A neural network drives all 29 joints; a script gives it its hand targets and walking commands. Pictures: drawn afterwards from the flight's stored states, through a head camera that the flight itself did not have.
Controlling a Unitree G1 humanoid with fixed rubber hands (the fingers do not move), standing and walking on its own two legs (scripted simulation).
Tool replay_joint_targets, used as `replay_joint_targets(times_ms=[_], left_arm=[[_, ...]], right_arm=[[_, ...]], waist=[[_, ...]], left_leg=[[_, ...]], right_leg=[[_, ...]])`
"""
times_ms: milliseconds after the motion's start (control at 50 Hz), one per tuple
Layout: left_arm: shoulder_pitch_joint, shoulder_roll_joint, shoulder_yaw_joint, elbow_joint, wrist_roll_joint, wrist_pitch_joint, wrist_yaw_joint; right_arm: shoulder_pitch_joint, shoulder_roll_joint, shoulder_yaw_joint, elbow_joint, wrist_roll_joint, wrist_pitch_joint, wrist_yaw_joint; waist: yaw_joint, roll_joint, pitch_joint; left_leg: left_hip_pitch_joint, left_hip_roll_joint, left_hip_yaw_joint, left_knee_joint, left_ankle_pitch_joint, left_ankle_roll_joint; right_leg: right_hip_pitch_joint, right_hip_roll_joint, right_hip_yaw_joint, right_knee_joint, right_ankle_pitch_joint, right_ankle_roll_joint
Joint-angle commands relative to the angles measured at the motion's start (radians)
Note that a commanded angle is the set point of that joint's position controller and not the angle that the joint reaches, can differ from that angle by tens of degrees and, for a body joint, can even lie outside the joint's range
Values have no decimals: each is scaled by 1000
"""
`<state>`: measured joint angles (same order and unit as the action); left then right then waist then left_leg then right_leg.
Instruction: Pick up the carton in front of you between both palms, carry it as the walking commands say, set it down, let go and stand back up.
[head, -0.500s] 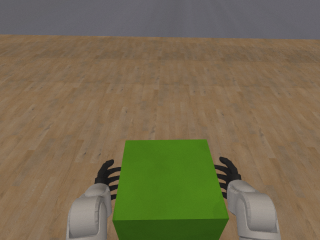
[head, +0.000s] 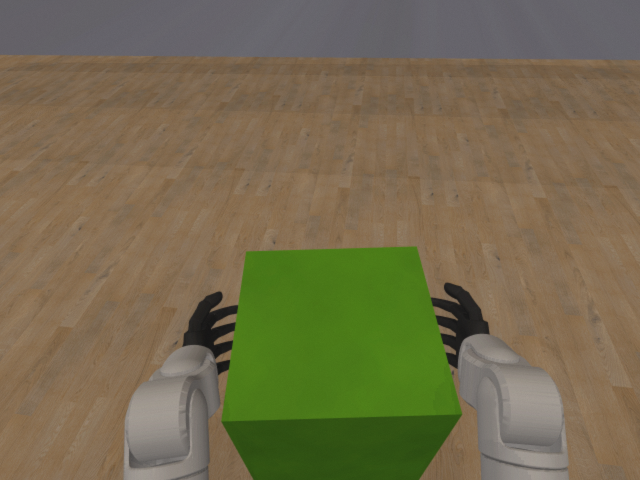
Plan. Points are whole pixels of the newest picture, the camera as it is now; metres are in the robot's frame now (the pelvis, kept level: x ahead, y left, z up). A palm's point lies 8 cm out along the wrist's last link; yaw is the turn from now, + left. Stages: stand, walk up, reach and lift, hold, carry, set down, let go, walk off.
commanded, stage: carry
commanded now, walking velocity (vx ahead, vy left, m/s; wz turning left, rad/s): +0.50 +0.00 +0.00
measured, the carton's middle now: (334, 372) +0.28 +0.01 +0.01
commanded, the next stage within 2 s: none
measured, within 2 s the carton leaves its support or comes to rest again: neither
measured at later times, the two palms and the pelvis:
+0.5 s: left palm (234, 189) +0.59 +0.17 +0.08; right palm (408, 187) +0.57 -0.13 +0.08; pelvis +0.32 +0.04 +0.00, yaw -3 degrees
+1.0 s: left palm (263, 119) +0.83 +0.15 +0.08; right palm (401, 114) +0.83 -0.15 +0.08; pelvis +0.57 +0.00 -0.01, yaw -1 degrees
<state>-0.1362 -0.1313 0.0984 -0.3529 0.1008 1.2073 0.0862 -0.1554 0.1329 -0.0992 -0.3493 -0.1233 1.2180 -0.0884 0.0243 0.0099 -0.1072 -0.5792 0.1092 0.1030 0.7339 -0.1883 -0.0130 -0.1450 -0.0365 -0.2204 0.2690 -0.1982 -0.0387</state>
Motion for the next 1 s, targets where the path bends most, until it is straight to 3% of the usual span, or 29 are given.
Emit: replay_joint_targets(times_ms=[0,100,140,160,180,200,220,260,280,300,360,420,500,560,600,620,640,660,680,720,740,760,780,840,860,900,920,940,980], left_arm=[[-446,-875,-707,-62,-413,7,-266],[-410,-860,-691,-2,-374,15,-263],[-416,-866,-695,10,-371,14,-261],[-420,-860,-696,15,-370,13,-261],[-466,-865,-716,-21,-386,19,-261],[-486,-876,-729,-30,-392,16,-264],[-500,-910,-738,-26,-399,4,-266],[-508,-963,-744,-37,-406,-20,-267],[-499,-982,-747,-41,-408,-31,-264],[-486,-989,-748,-48,-405,-39,-259],[-428,-981,-750,-61,-380,-55,-241],[-403,-947,-748,-87,-366,-51,-229],[-400,-880,-737,-112,-373,-18,-227],[-410,-835,-721,-100,-384,13,-234],[-404,-821,-707,-79,-383,27,-240],[-416,-814,-702,-75,-381,33,-244],[-416,-800,-686,-67,-377,38,-246],[-409,-806,-673,-22,-377,32,-250],[-397,-837,-673,-33,-387,26,-252],[-447,-920,-687,-51,-398,9,-259],[-468,-950,-694,-56,-402,0,-262],[-483,-969,-696,-60,-405,-8,-263],[-487,-974,-699,-73,-409,-13,-264],[-449,-954,-702,-97,-409,-20,-266],[-444,-942,-703,-104,-407,-19,-266],[-426,-920,-700,-95,-398,-14,-265],[-413,-909,-696,-75,-388,-10,-265],[-413,-894,-694,-63,-380,-3,-264],[-447,-889,-699,-43,-380,15,-266]], right_arm=[[-413,891,707,-42,387,-4,234],[-412,872,702,-5,397,12,255],[-396,875,692,20,399,10,263],[-380,875,683,38,397,7,266],[-382,872,672,65,384,-6,269],[-382,901,679,67,394,-17,271],[-411,924,685,30,412,-25,272],[-450,980,707,-12,435,-43,273],[-468,994,718,-34,444,-50,273],[-469,998,723,-48,450,-56,274],[-426,972,732,-71,458,-61,281],[-401,926,731,-96,458,-55,283],[-376,854,708,-103,436,-27,272],[-368,817,692,-84,413,-2,261],[-382,800,686,-77,406,13,257],[-395,788,680,-70,404,17,256],[-425,783,685,-78,407,26,256],[-439,808,695,-76,415,35,254],[-421,826,700,-55,413,31,256],[-490,890,716,-74,423,11,260],[-507,913,725,-87,427,1,260],[-518,945,737,-91,434,-7,258],[-499,959,741,-91,434,-15,254],[-453,950,740,-114,420,-28,242],[-448,941,739,-124,417,-27,240],[-432,920,733,-122,411,-16,242],[-425,907,727,-113,410,-7,246],[-426,892,719,-91,408,0,252],[-416,893,701,-21,395,5,264]], waist=[[-9,-138,-163],[-3,-164,-100],[-27,-109,-160],[-48,-41,-223],[-60,237,-297],[-54,327,-284],[-50,235,-276],[-47,65,-281],[-41,50,-277],[-40,73,-280],[-38,116,-251],[-39,114,-194],[-46,138,-122],[-44,149,-83],[-23,106,-135],[-12,71,-185],[-2,-130,-283],[8,-310,-379],[-3,-237,-379],[-8,-132,-336],[-17,-107,-312],[-19,-113,-311],[-20,-124,-318],[-15,-159,-350],[-18,-154,-354],[-21,-127,-338],[-22,-102,-334],[-17,-27,-319],[-18,56,-254]], left_leg=[[8,-22,54,-145,92,0],[95,-48,113,-268,116,22],[364,-100,179,-313,54,35],[574,-10,51,-318,-3,49],[773,241,-410,-431,-112,178],[856,317,-596,-512,20,237],[840,311,-511,-478,136,238],[731,270,-357,-465,196,185],[673,250,-289,-493,155,154],[645,233,-236,-515,125,139],[639,209,-144,-570,93,149],[655,171,-61,-573,184,145],[663,145,13,-555,283,125],[671,125,74,-449,539,81],[605,66,152,-227,637,19],[483,41,147,-83,477,-16],[310,-12,128,152,54,-43],[85,-123,43,391,-353,-63],[56,-94,-52,477,-390,-40],[74,-22,-98,354,-345,-5],[121,8,-104,188,-307,-1],[197,-11,-68,72,-288,-5],[246,-35,-40,-5,-287,-11],[305,-55,7,-179,-152,-9],[339,-48,26,-244,-54,-9],[442,-14,37,-380,189,-13],[500,41,6,-382,230,-15],[501,107,-53,-339,354,-8],[424,114,-48,-300,393,6]], right_leg=[[170,-224,136,-111,174,-82],[204,-211,86,-21,274,-47],[108,-159,3,207,370,-9],[-43,-132,-8,403,264,31],[-313,-21,-3,716,49,91],[-528,38,85,869,-292,86],[-578,-14,168,971,-306,57],[-553,-84,217,928,-208,25],[-514,-105,222,857,-151,25],[-484,-99,199,807,-115,30],[-489,-88,150,647,-45,53],[-496,-74,102,459,43,67],[-447,-42,38,299,144,51],[-348,-7,-2,215,204,32],[-92,55,-68,99,296,29],[100,-19,0,101,406,27],[311,-255,258,197,789,-32],[492,-397,515,135,860,-197],[420,-408,494,90,812,-213],[299,-342,327,67,765,-154],[232,-305,257,46,695,-107],[173,-275,209,27,638,-86],[150,-263,180,16,601,-90],[161,-251,129,50,563,-93],[146,-235,99,75,536,-82],[72,-191,73,115,357,-29],[14,-180,75,136,251,-3],[-15,-139,66,149,140,26],[27,-134,86,156,184,50]])
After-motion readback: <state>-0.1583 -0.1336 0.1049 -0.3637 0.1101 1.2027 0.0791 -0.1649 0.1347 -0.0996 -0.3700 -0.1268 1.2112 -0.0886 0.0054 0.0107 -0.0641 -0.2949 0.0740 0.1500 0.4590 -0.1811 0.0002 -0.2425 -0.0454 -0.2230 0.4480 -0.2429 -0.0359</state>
